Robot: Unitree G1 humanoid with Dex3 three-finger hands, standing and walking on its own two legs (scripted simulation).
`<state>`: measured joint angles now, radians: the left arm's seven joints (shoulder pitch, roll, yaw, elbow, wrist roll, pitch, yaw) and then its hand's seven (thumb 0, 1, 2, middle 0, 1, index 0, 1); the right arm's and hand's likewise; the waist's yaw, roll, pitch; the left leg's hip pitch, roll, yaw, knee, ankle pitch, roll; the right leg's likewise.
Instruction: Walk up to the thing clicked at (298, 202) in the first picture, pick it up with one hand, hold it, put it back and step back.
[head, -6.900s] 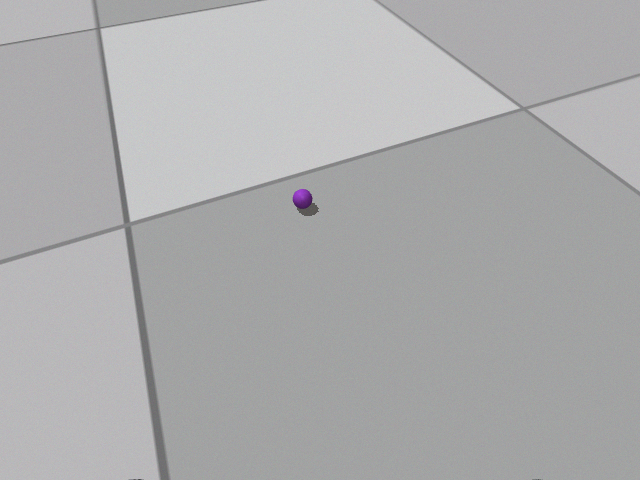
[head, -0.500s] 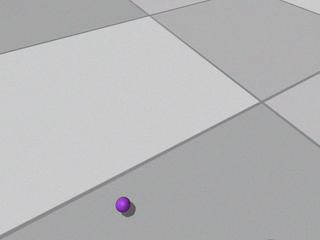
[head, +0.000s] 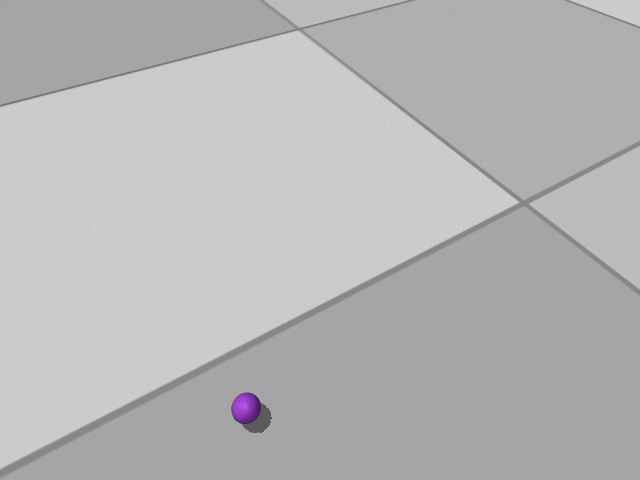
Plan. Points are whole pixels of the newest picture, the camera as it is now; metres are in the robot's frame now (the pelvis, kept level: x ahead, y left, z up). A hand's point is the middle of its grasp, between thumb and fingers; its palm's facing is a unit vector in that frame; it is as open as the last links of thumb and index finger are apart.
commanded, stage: stand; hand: left
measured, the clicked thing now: (246, 408) +0.40 +0.25 -0.74
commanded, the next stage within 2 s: rise first in 1.50 s
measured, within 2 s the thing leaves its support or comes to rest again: neither
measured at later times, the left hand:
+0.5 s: hand out of the picture +0.07 +0.26 -0.16, palm faces -0.03 -0.94 -0.35, open 7.4 cm
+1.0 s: hand out of the picture +0.08 +0.26 -0.16, palm faces -0.03 -0.94 -0.35, open 7.4 cm
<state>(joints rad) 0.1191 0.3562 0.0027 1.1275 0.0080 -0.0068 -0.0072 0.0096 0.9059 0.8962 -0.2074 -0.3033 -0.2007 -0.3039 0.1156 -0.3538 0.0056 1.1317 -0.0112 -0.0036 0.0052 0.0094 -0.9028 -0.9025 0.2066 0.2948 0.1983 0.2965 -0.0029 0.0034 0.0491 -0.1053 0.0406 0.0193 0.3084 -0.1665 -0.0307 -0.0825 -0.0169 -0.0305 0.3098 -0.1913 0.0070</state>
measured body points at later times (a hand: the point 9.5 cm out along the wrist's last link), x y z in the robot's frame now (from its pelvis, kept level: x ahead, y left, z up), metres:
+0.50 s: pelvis +0.00 +0.00 +0.00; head +0.01 +0.00 +0.45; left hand +0.07 +0.30 -0.13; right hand +0.08 -0.30 -0.13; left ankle +0.00 +0.14 -0.75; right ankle -0.01 -0.12 -0.75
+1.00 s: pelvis +0.01 +0.00 +0.00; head +0.01 +0.00 +0.45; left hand +0.08 +0.30 -0.13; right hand +0.08 -0.30 -0.13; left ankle +0.00 +0.14 -0.75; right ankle -0.01 -0.12 -0.75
